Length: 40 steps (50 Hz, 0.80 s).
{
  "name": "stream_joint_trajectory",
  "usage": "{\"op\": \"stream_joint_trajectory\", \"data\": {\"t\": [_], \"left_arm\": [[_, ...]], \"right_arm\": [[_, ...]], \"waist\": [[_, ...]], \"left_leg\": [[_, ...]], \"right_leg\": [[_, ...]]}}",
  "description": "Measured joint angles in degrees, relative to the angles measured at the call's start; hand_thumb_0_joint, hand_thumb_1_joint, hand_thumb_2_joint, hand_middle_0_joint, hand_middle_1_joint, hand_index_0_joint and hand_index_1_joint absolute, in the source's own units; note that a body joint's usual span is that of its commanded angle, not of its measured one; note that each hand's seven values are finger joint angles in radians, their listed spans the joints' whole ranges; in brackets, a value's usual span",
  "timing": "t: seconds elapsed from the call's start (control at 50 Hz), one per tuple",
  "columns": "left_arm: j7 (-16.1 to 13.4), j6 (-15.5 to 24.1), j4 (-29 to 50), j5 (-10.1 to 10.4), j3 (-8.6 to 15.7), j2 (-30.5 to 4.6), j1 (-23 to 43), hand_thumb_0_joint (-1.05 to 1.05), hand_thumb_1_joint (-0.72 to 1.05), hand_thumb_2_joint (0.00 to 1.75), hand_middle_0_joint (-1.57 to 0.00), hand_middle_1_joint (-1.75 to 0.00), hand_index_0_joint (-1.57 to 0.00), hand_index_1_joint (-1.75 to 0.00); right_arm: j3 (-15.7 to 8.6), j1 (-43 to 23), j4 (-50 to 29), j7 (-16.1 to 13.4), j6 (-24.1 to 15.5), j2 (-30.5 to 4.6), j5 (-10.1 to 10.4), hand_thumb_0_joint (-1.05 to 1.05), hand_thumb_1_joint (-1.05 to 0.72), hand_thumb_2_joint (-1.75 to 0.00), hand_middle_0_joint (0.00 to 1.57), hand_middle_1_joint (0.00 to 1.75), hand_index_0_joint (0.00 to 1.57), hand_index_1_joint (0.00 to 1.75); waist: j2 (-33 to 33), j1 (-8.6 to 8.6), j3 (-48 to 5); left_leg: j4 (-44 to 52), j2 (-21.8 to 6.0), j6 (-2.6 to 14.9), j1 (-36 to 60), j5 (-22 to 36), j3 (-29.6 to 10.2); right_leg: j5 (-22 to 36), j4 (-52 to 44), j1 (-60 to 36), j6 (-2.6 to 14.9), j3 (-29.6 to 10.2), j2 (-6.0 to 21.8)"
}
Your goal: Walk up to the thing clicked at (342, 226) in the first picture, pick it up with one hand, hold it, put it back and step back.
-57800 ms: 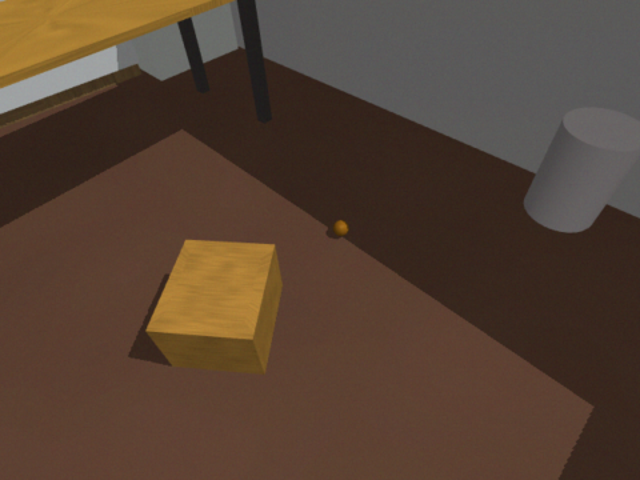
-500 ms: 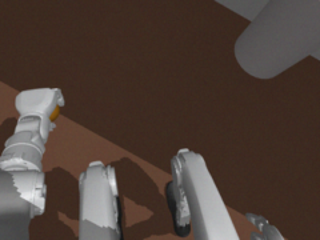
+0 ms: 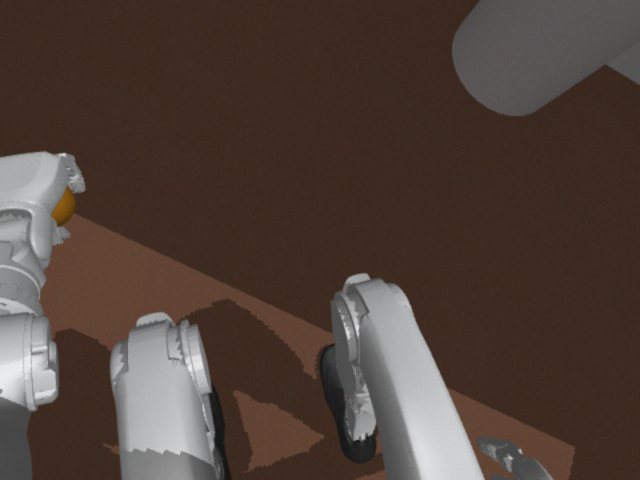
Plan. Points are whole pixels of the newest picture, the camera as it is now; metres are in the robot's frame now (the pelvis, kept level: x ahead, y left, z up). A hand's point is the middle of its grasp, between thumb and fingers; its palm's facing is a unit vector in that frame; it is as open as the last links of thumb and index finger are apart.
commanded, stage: crouch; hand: left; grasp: from above
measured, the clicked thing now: (44, 202) +0.48 +0.30 -0.19
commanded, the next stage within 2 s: lower in 0.24 s
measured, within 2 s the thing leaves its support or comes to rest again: neither
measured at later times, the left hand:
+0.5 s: hand (56, 211) +0.48 +0.29 -0.22, palm faces -0.48 -0.07 -0.88, open 8.3 cm
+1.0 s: hand (73, 217) +0.48 +0.29 -0.28, palm faces -0.47 -0.08 -0.88, open 8.3 cm
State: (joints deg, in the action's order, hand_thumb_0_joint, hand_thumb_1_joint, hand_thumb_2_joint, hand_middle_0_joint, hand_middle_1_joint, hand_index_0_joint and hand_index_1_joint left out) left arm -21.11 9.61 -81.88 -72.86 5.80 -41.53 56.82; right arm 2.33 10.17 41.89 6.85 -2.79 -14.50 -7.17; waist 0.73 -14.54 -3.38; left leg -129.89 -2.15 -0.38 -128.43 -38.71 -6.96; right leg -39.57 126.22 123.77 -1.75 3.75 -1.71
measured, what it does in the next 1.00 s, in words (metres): lowers itself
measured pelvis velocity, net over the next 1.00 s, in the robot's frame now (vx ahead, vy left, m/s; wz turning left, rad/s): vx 0.00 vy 0.00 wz -0.08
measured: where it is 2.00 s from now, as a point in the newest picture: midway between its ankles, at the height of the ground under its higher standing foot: (283, 441)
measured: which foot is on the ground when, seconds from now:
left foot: down 0.00-1.00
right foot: down 0.00-1.00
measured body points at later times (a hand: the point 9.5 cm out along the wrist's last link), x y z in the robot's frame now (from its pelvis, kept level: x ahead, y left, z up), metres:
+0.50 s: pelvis +0.00 +0.00 -0.03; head +0.26 +0.07 +0.32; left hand +0.50 +0.29 -0.17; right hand +0.03 -0.27 -0.13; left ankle +0.08 +0.13 -0.34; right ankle +0.09 -0.12 -0.34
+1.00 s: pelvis +0.00 +0.00 -0.06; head +0.28 +0.08 +0.28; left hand +0.51 +0.29 -0.22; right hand +0.03 -0.27 -0.14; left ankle +0.08 +0.13 -0.34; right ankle +0.09 -0.12 -0.34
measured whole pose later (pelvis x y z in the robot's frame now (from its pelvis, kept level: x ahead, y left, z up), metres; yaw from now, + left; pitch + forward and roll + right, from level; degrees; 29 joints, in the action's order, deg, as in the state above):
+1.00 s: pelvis +0.00 +0.00 -0.06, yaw -4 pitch +33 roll -11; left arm -25.9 11.3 -89.9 -73.9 7.6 -51.5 60.7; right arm 10.0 7.4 39.9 9.1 -5.4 -16.2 -10.3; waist 4.2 -18.3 4.4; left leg -142.4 -1.9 -0.7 -136.3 -40.2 -11.6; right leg -39.8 135.9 130.3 -2.5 7.0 -3.0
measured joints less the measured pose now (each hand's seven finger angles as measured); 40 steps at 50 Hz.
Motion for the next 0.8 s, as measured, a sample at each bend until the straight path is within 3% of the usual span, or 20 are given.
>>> {"op": "stream_joint_trajectory", "data": {"t": [0.18,0.52,0.8], "left_arm": [[-0.47,0.26,-2.86,-0.26,0.41,-2.58,2.09,-0.01,0.13,0.56,-0.63,-0.76,-0.79,-0.72],[-0.09,1.15,-4.62,-0.05,0.34,-5.65,3.4,-0.01,0.13,0.56,-0.64,-0.75,-0.8,-0.71],[-3.19,2.38,-5.62,-1.76,1.96,-8.19,3.06,-0.01,0.13,0.55,-0.64,-0.74,-0.8,-0.71]], "right_arm": [[1.79,0.42,0.15,0.28,-0.35,-0.44,-0.57,0.0,-0.91,-0.9,0.21,0.3,0.2,0.3],[4.19,-1.07,-0.69,0.81,-0.43,-1.29,-1.08,0.0,-0.91,-0.9,0.2,0.3,0.2,0.3],[5.93,-2.48,-1.43,1.58,-1.18,-1.44,-2.54,0.0,-0.92,-0.9,0.2,0.3,0.2,0.3]], "waist": [[0.18,-1.17,1.22],[1.19,-1.87,3.53],[3.04,-2.86,6.24]], "left_leg": [[-3.02,0.28,-0.21,-2.66,0.52,-0.79],[-7.08,0.23,-0.48,-4.99,-0.52,-2.39],[-11.2,0.48,-0.46,-7.36,-0.85,-3.8]], "right_leg": [[0.46,2.82,2.42,0.06,0.54,-0.05],[-0.05,5.96,4.41,-0.07,1.7,-0.55],[-0.11,9.11,6.13,-0.47,2.65,-0.89]]}}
